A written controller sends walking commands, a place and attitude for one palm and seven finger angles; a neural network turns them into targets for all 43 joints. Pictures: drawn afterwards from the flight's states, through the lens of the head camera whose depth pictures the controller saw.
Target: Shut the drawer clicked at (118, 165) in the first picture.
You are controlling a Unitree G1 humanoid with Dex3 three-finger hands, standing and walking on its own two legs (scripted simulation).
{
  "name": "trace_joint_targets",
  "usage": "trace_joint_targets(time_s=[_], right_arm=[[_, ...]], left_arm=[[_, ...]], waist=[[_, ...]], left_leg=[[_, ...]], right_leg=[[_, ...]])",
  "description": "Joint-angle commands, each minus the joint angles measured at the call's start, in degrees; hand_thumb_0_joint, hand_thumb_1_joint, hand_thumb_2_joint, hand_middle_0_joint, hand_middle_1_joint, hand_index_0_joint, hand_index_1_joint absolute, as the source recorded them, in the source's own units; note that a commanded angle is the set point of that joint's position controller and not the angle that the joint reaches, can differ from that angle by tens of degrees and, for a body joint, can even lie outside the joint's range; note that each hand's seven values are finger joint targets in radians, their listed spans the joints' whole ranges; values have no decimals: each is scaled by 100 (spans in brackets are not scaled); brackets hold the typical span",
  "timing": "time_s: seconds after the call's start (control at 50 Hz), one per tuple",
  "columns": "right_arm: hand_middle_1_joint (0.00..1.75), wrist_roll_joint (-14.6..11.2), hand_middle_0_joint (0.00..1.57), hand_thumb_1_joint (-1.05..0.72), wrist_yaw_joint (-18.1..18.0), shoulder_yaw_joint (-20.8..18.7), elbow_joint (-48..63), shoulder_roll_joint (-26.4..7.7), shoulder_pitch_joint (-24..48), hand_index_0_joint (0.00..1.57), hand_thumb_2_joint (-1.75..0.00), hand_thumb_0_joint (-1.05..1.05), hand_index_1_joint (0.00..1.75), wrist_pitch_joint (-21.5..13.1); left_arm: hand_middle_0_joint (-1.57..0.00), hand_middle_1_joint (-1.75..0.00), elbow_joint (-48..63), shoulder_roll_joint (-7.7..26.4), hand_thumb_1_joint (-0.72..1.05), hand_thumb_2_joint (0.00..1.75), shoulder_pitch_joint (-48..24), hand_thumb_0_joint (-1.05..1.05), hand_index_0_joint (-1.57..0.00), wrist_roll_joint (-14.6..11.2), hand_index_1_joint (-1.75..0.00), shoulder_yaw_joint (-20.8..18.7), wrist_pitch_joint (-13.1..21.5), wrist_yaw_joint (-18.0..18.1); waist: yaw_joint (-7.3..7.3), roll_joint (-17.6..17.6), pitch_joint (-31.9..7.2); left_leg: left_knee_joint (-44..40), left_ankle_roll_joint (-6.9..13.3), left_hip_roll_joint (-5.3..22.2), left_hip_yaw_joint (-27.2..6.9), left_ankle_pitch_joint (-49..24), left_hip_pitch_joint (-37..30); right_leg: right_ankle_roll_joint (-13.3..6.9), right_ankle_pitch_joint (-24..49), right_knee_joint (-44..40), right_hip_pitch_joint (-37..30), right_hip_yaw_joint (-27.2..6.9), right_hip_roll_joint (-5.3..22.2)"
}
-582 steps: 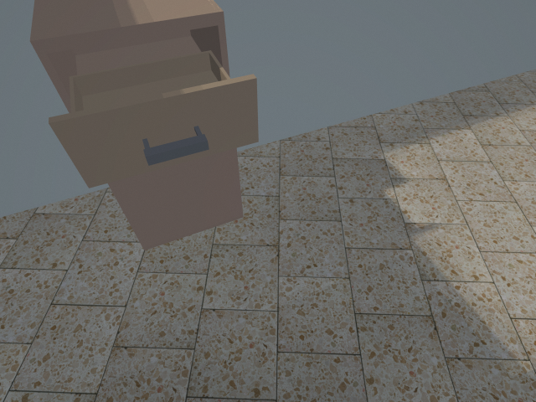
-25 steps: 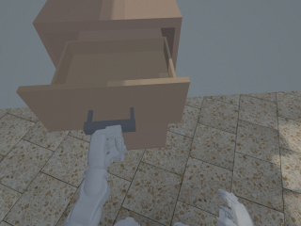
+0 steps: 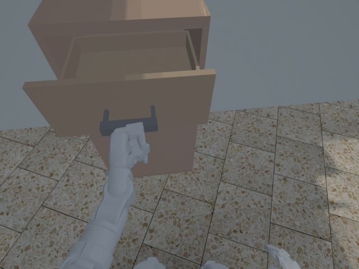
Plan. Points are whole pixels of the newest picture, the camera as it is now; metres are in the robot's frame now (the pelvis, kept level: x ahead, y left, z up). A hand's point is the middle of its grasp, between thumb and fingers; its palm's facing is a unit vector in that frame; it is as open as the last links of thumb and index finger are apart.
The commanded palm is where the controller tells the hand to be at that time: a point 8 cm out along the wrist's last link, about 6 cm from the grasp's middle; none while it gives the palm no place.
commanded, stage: push the drawer shut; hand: left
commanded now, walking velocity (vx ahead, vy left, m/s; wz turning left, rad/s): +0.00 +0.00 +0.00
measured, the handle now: (129, 119) +0.45 +0.12 +0.07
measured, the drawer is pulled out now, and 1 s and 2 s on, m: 0.20 0.08 0.00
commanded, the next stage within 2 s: none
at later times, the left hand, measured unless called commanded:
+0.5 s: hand (147, 123) +0.44 +0.08 +0.06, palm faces +0.11 -0.99 -0.03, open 3.0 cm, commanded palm +0.43 +0.13 +0.07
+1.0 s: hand (146, 106) +0.50 +0.09 +0.06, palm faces +0.12 -0.99 -0.03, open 3.2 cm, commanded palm +0.48 +0.14 +0.07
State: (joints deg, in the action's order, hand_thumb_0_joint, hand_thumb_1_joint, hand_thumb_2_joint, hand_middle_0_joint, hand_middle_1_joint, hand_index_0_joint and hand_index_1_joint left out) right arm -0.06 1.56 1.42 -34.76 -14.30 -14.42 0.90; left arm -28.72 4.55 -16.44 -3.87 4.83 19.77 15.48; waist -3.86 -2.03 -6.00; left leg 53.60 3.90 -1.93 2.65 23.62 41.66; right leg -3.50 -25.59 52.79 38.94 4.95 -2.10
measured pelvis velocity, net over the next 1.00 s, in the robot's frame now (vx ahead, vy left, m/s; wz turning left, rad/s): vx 0.00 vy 0.00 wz -0.03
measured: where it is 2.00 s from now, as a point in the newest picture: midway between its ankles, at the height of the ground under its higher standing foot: outside the picture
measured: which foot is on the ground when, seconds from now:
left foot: down 0.00-1.00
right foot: down 0.00-1.00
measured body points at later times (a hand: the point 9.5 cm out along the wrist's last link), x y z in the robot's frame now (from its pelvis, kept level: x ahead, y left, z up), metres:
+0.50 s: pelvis +0.00 +0.00 +0.00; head +0.07 +0.00 +0.44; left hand +0.43 +0.13 +0.06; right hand +0.06 -0.26 -0.12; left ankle +0.03 +0.08 -0.69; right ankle +0.01 -0.08 -0.69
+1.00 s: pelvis +0.00 +0.00 -0.01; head +0.10 +0.00 +0.43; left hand +0.48 +0.14 +0.07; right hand +0.00 -0.26 -0.13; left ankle +0.03 +0.08 -0.69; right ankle +0.01 -0.08 -0.69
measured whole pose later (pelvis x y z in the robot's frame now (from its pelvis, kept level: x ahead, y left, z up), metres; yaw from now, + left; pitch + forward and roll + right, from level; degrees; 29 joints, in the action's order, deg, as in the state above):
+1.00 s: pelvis +0.00 +0.00 -0.01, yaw -1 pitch +18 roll -1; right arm 2.4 3.2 0.6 -37.9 -14.8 -22.7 0.8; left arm -65.2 12.7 -47.4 -1.3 -13.3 27.9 11.6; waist -9.6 -2.2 -7.3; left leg 55.6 3.8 -0.7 3.3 24.0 49.9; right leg -3.7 -25.2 54.3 47.4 4.3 -3.2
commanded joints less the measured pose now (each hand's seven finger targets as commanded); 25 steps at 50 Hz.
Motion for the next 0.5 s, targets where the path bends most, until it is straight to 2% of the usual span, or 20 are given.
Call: trace_joint_targets(time_s=[0.0, 0.02, 0.04, 0.08, 0.12, 0.14, 0.16, 0.22, 0.24, 0.28, 0.3, 0.32, 0.34, 0.36, 0.38, 0.42, 0.48], right_arm=[[30, -22, 20, -90, -39, -286, 613, -734, 54, 20, -90, 0, 30, -235], [30, -24, 20, -90, -39, -280, 591, -721, 34, 20, -90, 0, 30, -230], [30, -6, 20, -90, -51, -292, 558, -754, -27, 20, -90, 0, 30, -222], [30, -3, 20, -90, -38, -293, 535, -731, -75, 20, -90, 0, 30, -232], [30, 5, 20, -90, -38, -292, 485, -743, -126, 20, -90, 0, 30, -223], [30, 11, 20, -90, -46, -295, 452, -762, -195, 20, -90, 0, 30, -220], [30, 15, 20, -90, -44, -300, 445, -757, -189, 20, -90, 0, 30, -222], [30, 17, 20, -90, -48, -294, 398, -754, -287, 20, -90, 0, 30, -237], [30, 21, 20, -90, -56, -295, 380, -784, -319, 20, -90, 0, 30, -238], [30, 29, 20, -90, -48, -287, 348, -759, -392, 20, -90, 0, 30, -244], [30, 31, 20, -90, -39, -307, 322, -768, -429, 20, -90, 0, 30, -253], [30, 42, 20, -90, -27, -311, 320, -767, -451, 20, -90, 0, 30, -258], [30, 50, 20, -90, -15, -326, 315, -781, -516, 20, -90, 0, 30, -271], [30, 64, 20, -90, 4, -331, 280, -787, -558, 20, -90, 0, 30, -277], [30, 64, 20, -90, 10, -349, 264, -802, -593, 20, -90, 0, 30, -263], [30, 68, 20, -90, 29, -343, 236, -795, -653, 20, -90, 0, 30, -257], [30, 89, 20, -90, 36, -365, 196, -828, -785, 20, -90, 0, 30, -258]], left_arm=[[-140, -160, 1027, 314, 90, 90, -2864, 0, -140, 89, -160, -290, 442, 93], [-140, -160, 940, 247, 90, 90, -2975, 0, -140, 104, -160, -220, 456, 90], [-140, -160, 819, 436, 90, 90, -3051, 0, -140, 110, -160, -408, 467, 130], [-140, -160, 747, 332, 90, 90, -3269, 0, -140, 121, -160, -334, 510, 116], [-140, -160, 546, 437, 90, 90, -3415, 0, -140, 105, -160, -467, 529, 127], [-140, -160, 414, 536, 90, 90, -3484, 0, -140, 122, -160, -545, 539, 132], [-140, -160, 370, 530, 90, 90, -3554, 0, -140, 89, -160, -601, 568, 131], [-140, -160, 94, 628, 90, 90, -3849, 0, -140, 67, -160, -715, 622, 96], [-140, -160, 4, 814, 90, 90, -3909, 0, -140, 76, -160, -874, 643, 99], [-140, -160, -129, 746, 90, 90, -4169, 0, -140, 82, -160, -836, 706, 59], [-140, -160, -253, 837, 90, 90, -4174, 0, -140, 75, -160, -969, 732, 58], [-140, -160, -235, 744, 90, 90, -4293, 0, -140, 74, -160, -883, 776, 43], [-140, -160, -326, 780, 90, 90, -4304, 0, -140, 93, -160, -933, 794, 31], [-140, -160, -405, 775, 90, 90, -4386, 0, -140, 70, -160, -977, 810, 29], [-140, -160, -538, 920, 90, 90, -4333, 0, -140, 89, -160, -1125, 828, 29], [-140, -160, -785, 746, 90, 90, -4616, 0, -140, 104, -160, -958, 844, -18], [-140, -160, -987, 946, 90, 90, -4935, 0, -140, 145, -160, -1136, 944, -24]], waist=[[-282, 303, -1605], [-312, 272, -1602], [-317, 448, -1625], [-321, 219, -1745], [-346, 250, -1773], [-386, 379, -1720], [-358, 332, -1791], [-402, 342, -1777], [-397, 332, -1767], [-438, 174, -1863], [-409, 197, -1877], [-449, 139, -1975], [-417, 73, -1985], [-455, 92, -2056], [-413, 173, -2062], [-531, 228, -1864], [-557, 229, -2030]], left_leg=[[-753, -173, 221, -621, -571, -1314], [-753, -173, 219, -623, -577, -1336], [-752, -158, 230, -640, -559, -1263], [-755, -179, 216, -638, -641, -1376], [-729, -174, 210, -616, -674, -1336], [-744, -161, 229, -635, -688, -1312], [-732, -168, 211, -612, -658, -1279], [-721, -159, 193, -561, -632, -1165], [-718, -149, 199, -566, -616, -1116], [-707, -165, 187, -561, -704, -1179], [-688, -175, 191, -563, -751, -1188], [-669, -175, 192, -556, -821, -1249], [-677, -185, 201, -592, -897, -1282], [-654, -183, 199, -589, -954, -1323], [-635, -189, 201, -579, -984, -1262], [-628, -176, 195, -568, -884, -1137], [-583, -157, 179, -563, -786, -1087]], right_leg=[[238, 694, -892, -65, -448, 91], [237, 705, -889, -39, -451, 85], [258, 686, -886, -62, -457, 72], [234, 752, -849, -39, -442, 70], [241, 800, -864, -58, -465, 64], [258, 817, -871, -37, -456, 45], [256, 799, -873, -68, -469, 56], [261, 838, -907, -145, -512, 48], [273, 825, -907, -137, -530, 38], [256, 921, -859, -110, -520, 39], [250, 950, -854, -84, -510, 32], [256, 1014, -830, -64, -509, 33], [240, 1053, -791, -17, -483, 16], [246, 1108, -784, -1, -476, 14], [242, 1141, -778, -31, -488, 12], [251, 1091, -802, 73, -482, 9], [268, 997, -790, 108, -533, 6]])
